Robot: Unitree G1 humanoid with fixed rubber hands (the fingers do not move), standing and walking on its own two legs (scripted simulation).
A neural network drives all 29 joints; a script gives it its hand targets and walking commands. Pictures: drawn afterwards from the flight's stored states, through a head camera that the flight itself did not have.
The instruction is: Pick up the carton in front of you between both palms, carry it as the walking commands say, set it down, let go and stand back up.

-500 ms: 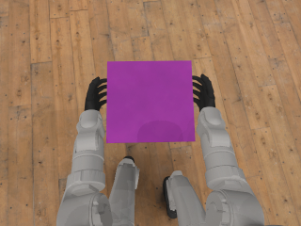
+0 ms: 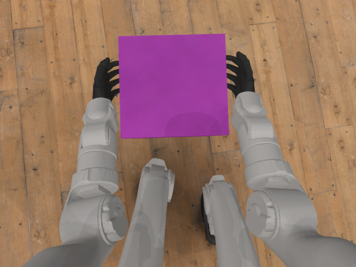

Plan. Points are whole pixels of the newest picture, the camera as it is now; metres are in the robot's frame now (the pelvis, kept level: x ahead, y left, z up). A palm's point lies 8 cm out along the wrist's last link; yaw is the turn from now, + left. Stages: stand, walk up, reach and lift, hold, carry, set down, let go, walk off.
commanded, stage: set down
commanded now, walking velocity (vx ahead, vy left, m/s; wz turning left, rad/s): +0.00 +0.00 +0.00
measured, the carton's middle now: (173, 97) +0.45 +0.10 -0.19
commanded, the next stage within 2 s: none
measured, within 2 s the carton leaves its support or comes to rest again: rests again in 1.26 s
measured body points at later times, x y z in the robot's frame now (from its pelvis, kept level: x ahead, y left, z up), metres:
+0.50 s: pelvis -0.03 -0.01 -0.11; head +0.30 +0.06 +0.19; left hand +0.43 +0.27 -0.27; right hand +0.51 -0.02 -0.25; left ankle +0.12 +0.13 -0.51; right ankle +0.05 -0.13 -0.51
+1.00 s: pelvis -0.03 -0.01 -0.14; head +0.33 +0.02 +0.13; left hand +0.43 +0.27 -0.32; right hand +0.52 -0.03 -0.31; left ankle +0.12 +0.13 -0.51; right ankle +0.05 -0.13 -0.51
